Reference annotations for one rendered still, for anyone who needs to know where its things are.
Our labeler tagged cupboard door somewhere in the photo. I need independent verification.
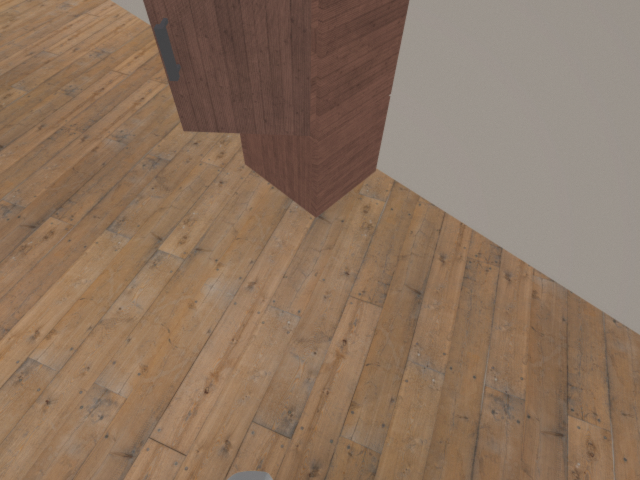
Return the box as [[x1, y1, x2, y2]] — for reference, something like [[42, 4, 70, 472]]
[[143, 0, 312, 136]]

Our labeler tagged handle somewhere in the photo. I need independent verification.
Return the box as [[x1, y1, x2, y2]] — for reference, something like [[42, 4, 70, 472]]
[[154, 18, 181, 81]]

